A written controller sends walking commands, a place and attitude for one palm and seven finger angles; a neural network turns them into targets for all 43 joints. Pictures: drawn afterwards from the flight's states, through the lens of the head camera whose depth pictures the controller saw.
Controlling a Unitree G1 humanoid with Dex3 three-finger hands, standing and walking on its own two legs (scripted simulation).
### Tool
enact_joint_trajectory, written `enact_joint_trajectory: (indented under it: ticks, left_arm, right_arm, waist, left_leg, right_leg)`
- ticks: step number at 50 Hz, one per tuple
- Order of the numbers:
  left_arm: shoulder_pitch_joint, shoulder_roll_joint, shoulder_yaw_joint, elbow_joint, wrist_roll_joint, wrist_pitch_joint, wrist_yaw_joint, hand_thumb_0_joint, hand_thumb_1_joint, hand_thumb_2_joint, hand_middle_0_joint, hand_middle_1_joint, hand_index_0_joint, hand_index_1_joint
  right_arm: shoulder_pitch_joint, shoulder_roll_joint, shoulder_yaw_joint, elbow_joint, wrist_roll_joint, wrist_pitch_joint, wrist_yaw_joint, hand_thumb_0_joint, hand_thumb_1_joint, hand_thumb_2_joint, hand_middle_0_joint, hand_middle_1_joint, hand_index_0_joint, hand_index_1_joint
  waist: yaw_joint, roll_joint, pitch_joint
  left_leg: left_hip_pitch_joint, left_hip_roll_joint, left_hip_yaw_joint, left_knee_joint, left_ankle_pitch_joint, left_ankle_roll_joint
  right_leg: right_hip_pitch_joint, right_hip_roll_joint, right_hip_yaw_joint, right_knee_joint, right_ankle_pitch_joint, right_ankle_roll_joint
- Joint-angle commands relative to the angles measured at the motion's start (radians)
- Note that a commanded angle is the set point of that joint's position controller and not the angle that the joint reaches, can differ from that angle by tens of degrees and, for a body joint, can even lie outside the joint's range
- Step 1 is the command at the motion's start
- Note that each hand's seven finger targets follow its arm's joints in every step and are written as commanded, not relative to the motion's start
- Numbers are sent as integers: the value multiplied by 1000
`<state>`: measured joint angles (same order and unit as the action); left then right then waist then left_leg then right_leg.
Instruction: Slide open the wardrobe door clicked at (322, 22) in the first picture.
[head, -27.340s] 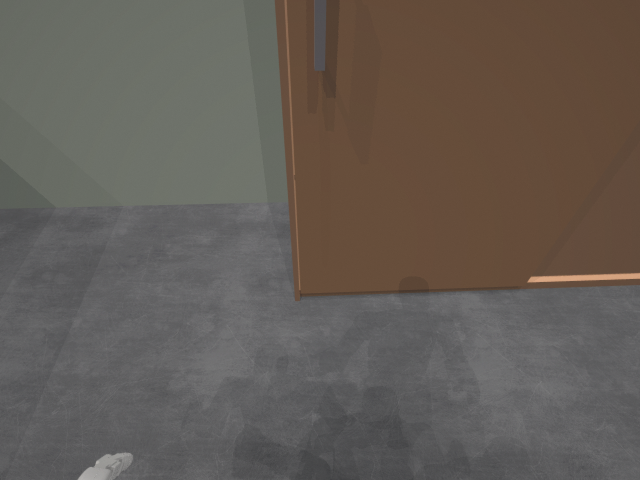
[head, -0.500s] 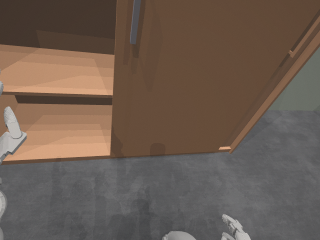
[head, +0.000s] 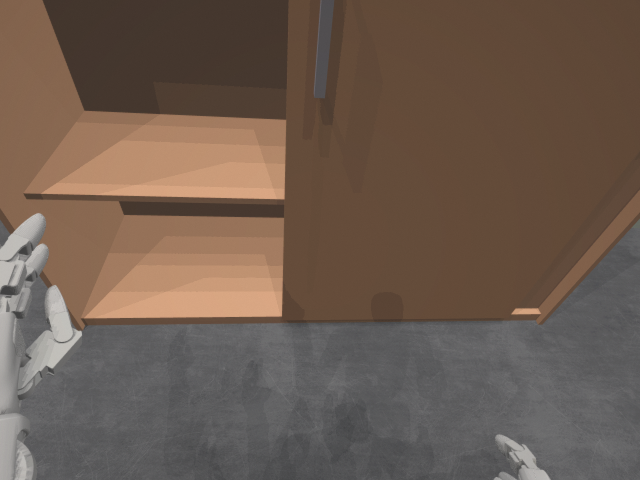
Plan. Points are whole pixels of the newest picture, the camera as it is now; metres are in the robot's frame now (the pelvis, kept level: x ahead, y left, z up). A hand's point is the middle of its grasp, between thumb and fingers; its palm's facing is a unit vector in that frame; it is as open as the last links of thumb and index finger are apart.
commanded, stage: stop stepping back and stand still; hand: left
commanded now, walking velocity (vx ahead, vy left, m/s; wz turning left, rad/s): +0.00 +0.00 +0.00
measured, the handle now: (325, 8) +0.75 +0.09 +0.29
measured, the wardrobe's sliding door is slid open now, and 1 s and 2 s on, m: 0.68 0.68 0.68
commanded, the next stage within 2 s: let the arm hang, fingers relaxed in 0.80 s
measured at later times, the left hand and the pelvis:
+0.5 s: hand (87, 265) +0.28 +0.29 +0.14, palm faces +0.41 -0.80 -0.44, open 7.4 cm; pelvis +0.07 +0.03 +0.00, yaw -1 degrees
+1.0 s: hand (109, 327) +0.27 +0.30 +0.02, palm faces +0.17 -0.88 -0.45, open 7.4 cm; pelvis +0.06 +0.05 +0.01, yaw +0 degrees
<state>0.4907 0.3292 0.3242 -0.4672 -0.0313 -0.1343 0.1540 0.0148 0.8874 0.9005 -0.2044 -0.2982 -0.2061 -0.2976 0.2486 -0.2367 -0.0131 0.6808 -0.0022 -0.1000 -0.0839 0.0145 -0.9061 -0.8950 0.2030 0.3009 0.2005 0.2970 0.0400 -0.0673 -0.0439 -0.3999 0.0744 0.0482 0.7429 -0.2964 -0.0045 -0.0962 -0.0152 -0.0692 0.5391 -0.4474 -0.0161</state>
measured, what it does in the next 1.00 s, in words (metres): steps on the spot: left foot, then right foot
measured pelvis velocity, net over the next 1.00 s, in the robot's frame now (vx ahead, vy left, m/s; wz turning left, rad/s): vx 0.06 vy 0.05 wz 0.01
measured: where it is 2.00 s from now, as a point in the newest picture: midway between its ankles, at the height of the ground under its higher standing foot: outside the picture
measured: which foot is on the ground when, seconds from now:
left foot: up 0.00-0.00, down 0.02-1.00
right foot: down 0.00-0.06, up 0.08-0.18, down 0.20-1.00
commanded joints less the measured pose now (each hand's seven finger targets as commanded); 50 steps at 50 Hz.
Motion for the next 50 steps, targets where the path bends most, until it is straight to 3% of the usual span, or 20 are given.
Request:
enact_joint_trajectory:
  ticks: [1, 2, 4, 9, 12, 13, 16, 19, 21, 22, 23, 25, 27, 31, 33, 40, 44, 45, 47, 50]
  left_arm:
    - [-173, 316, 223, -379, -6, -119, 46, 0, 900, 900, -200, -300, -200, -300]
    - [-174, 328, 241, -405, -5, -131, 47, 0, 900, 900, -200, -300, -200, -300]
    - [-107, 324, 259, -354, -12, -124, 34, 0, 900, 900, -200, -300, -200, -300]
    - [143, 258, 279, -193, -21, -105, 15, 0, 900, 900, -200, -300, -200, -300]
    - [185, 245, 262, -64, -34, -95, 11, 0, 900, 900, -200, -300, -200, -300]
    - [177, 232, 248, -62, -35, -96, 14, 0, 900, 900, -200, -300, -200, -300]
    - [78, 258, 242, -54, -11, -116, 21, 0, 900, 900, -200, -300, -200, -300]
    - [-67, 270, 210, -127, -5, -125, 23, 0, 900, 900, -200, -300, -200, -300]
    - [-115, 272, 182, -252, -4, -127, 27, 0, 900, 900, -200, -300, -200, -300]
    - [-119, 274, 177, -298, 1, -132, 26, 0, 900, 900, -200, -300, -200, -300]
    - [-123, 303, 200, -339, 7, -129, 32, 0, 900, 900, -200, -300, -200, -300]
    - [-99, 286, 193, -361, 17, -126, 33, 0, 900, 900, -200, -300, -200, -300]
    - [-19, 293, 232, -320, 13, -125, 31, 0, 900, 900, -200, -300, -200, -300]
    - [136, 279, 284, -178, -16, -134, 27, 0, 900, 900, -200, -300, -200, -300]
    - [186, 248, 272, -105, -28, -128, 20, 0, 900, 900, -200, -300, -200, -300]
    - [71, 235, 188, -164, -30, -97, -2, 0, 900, 900, -200, -300, -200, -300]
    - [-17, 275, 194, -229, -17, -100, 13, 0, 900, 900, -200, -300, -200, -300]
    - [-65, 101, -223, 534, 33, 51, -106, 0, 900, 900, -200, -300, -200, -300]
    - [-75, 96, -209, 585, 45, 139, -133, 0, 900, 900, -200, -300, -200, -300]
    - [-148, 61, -251, 773, 51, 130, -147, 0, 900, 900, -200, -300, -200, -300]
  right_arm:
    - [-118, -105, -50, -199, 2, -84, -16, 0, -900, -900, 200, 300, 200, 300]
    - [-107, -104, -52, -210, 2, -82, -3, 0, -900, -900, 200, 300, 200, 300]
    - [-90, -77, -43, -198, 0, -93, 17, 0, -900, -900, 200, 300, 200, 300]
    - [-93, -87, -42, -218, 24, -84, 49, 0, -900, -900, 200, 300, 200, 300]
    - [-85, -65, -43, -209, 24, -64, 49, 0, -900, -900, 200, 300, 200, 300]
    - [-94, -71, -47, -213, 29, -59, 49, 0, -900, -900, 200, 300, 200, 300]
    - [-108, -58, -17, -187, 14, -58, 29, 0, -900, -900, 200, 300, 200, 300]
    - [-132, -59, -10, -178, 2, -69, 1, 0, -900, -900, 200, 300, 200, 300]
    - [-123, -93, -36, -196, 8, -82, -4, 0, -900, -900, 200, 300, 200, 300]
    - [-114, -104, -46, -202, 10, -85, -1, 0, -900, -900, 200, 300, 200, 300]
    - [-126, -93, -38, -208, 9, -92, 1, 0, -900, -900, 200, 300, 200, 300]
    - [-118, -85, -30, -209, 4, -97, 18, 0, -900, -900, 200, 300, 200, 300]
    - [-109, -94, -34, -214, 8, -94, 26, 0, -900, -900, 200, 300, 200, 300]
    - [-82, -87, -38, -224, 15, -53, 34, 0, -900, -900, 200, 300, 200, 300]
    - [-72, -87, -39, -225, 16, -37, 33, 0, -900, -900, 200, 300, 200, 300]
    - [-114, -99, -32, -249, 19, -28, 10, 0, -900, -900, 200, 300, 200, 300]
    - [-111, -97, -25, -244, 11, -41, -6, 0, -900, -900, 200, 300, 200, 300]
    - [-146, -286, -67, -70, 23, -65, 87, 0, -900, -900, 200, 300, 200, 300]
    - [-90, -266, -78, -58, 9, 13, 90, 0, -900, -900, 200, 300, 200, 300]
    - [-106, -203, -36, -28, -10, 44, 90, 0, -900, -900, 200, 300, 200, 300]
  waist:
    - [-36, 366, -116]
    - [-32, 445, -148]
    - [-43, 377, -67]
    - [-38, 195, -100]
    - [-54, -158, -59]
    - [-47, -182, -56]
    - [-51, -140, -54]
    - [-53, -27, -96]
    - [-36, 129, -175]
    - [-26, 181, -183]
    - [-22, 280, -143]
    - [-28, 320, -88]
    - [-27, 297, -72]
    - [-44, 98, -176]
    - [-49, 87, -193]
    - [-42, 87, -122]
    - [-43, 181, -155]
    - [-86, 184, -61]
    - [-58, 205, -88]
    - [-36, 37, -49]
  left_leg:
    - [459, 88, -134, -240, 607, 85]
    - [504, 200, -267, -262, 799, 157]
    - [404, 232, -332, -312, 762, 186]
    - [94, 73, -32, -207, 309, 44]
    - [-45, -57, -6, 33, -54, -16]
    - [-95, -53, -25, 111, -127, -19]
    - [-88, -31, -26, -21, -128, 0]
    - [145, -72, 30, -277, 233, 15]
    - [398, 51, -79, -257, 714, 63]
    - [450, 99, -115, -248, 772, 88]
    - [454, 111, -141, -250, 871, 97]
    - [404, 96, -124, -255, 909, 72]
    - [327, 73, -89, -249, 812, 42]
    - [202, 5, -11, -153, 679, 0]
    - [194, 1, -3, -167, 677, -3]
    - [208, 36, -36, -277, 509, 16]
    - [277, 23, -17, -240, 677, 17]
    - [213, 35, -53, -124, 798, 27]
    - [240, 69, -78, -185, 728, 41]
    - [81, 91, -145, -246, 370, 80]
  right_leg:
    - [-242, -29, 15, 274, 501, 23]
    - [-325, 23, 29, 366, 73, 35]
    - [-339, 25, 63, 345, -102, 29]
    - [37, 9, 23, -100, 297, 22]
    - [-15, -237, 389, -211, 522, -97]
    - [36, -270, 398, -196, 689, -124]
    - [111, -237, 243, -84, 940, -106]
    - [75, -143, 114, 5, 923, -23]
    - [-70, -60, 67, 97, 720, 40]
    - [-141, -36, 70, 92, 451, 49]
    - [-183, -13, 57, 86, 337, 43]
    - [-163, 5, 27, 26, 256, 28]
    - [-82, 4, 21, -54, 351, 18]
    - [103, -78, 113, -38, 941, -16]
    - [109, -89, 112, -23, 1003, -12]
    - [-4, -38, 80, -84, 662, 28]
    - [1, -48, 80, -53, 813, 21]
    - [-119, -136, 27, 90, 884, -3]
    - [-185, -83, 49, 49, 432, -1]
    - [-135, -69, 59, 16, 242, 7]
